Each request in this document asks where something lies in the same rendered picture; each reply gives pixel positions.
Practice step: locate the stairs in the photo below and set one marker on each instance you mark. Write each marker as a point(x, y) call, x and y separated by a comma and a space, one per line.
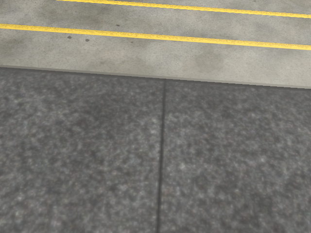
point(268, 21)

